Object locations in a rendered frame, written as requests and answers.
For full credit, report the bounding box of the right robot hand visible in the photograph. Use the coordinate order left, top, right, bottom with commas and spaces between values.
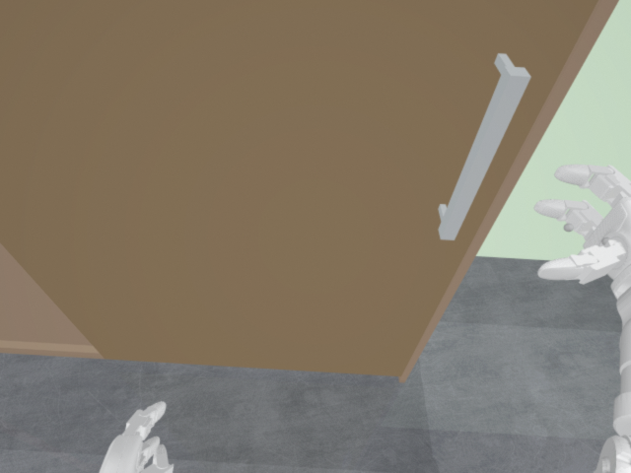
533, 165, 631, 285

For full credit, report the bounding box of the left robot hand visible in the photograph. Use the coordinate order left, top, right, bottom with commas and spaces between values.
100, 401, 174, 473

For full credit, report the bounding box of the wardrobe door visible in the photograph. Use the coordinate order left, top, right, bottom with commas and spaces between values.
0, 0, 598, 376
0, 243, 93, 346

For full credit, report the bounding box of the handle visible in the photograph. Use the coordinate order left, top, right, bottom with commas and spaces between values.
438, 53, 531, 240

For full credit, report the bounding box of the right robot forearm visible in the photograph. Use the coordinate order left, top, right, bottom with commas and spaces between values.
610, 264, 631, 437

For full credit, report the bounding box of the robot right upper arm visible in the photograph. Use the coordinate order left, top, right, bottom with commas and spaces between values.
594, 435, 631, 473

